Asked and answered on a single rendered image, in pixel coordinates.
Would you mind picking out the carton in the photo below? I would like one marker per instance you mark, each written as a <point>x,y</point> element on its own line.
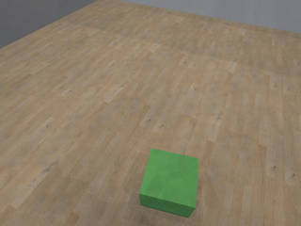
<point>170,183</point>

